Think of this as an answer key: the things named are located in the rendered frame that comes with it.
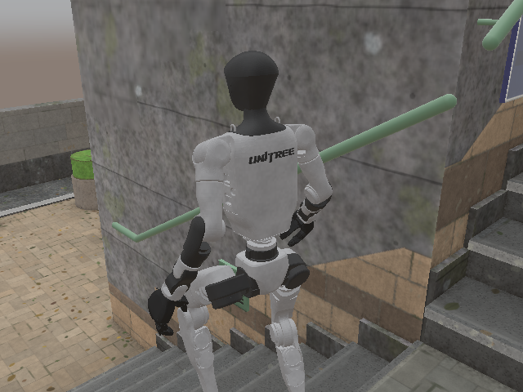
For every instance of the robot left upper arm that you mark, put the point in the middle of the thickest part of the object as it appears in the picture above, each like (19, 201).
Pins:
(209, 158)

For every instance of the humanoid robot torso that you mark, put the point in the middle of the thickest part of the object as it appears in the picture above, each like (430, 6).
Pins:
(259, 199)

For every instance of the robot right upper arm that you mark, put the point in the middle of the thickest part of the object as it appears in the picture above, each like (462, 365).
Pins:
(311, 164)

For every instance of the right robot forearm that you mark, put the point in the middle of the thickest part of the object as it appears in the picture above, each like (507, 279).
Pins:
(307, 210)

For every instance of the left robot hand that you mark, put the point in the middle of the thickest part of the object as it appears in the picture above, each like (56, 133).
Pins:
(161, 310)

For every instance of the left robot forearm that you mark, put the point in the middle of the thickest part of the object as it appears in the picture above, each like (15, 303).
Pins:
(186, 268)

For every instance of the right robot hand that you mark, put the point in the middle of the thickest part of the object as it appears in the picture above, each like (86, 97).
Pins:
(295, 224)

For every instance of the robot head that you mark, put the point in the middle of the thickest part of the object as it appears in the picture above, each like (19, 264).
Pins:
(250, 78)

